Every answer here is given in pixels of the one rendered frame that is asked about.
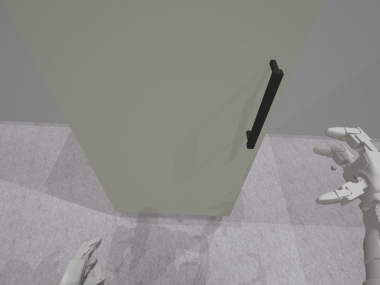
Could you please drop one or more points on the handle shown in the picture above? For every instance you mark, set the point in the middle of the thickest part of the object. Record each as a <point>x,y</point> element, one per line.
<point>272,87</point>

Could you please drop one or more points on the robot left hand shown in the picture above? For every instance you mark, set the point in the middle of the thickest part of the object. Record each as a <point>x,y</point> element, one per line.
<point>78,268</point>

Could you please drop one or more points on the fridge door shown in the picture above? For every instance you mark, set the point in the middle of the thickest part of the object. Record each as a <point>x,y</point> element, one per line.
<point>160,93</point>

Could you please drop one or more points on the right robot forearm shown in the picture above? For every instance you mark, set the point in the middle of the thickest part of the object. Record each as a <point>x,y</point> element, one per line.
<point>370,208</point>

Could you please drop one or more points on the robot right hand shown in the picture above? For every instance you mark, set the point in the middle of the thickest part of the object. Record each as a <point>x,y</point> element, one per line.
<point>367,166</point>

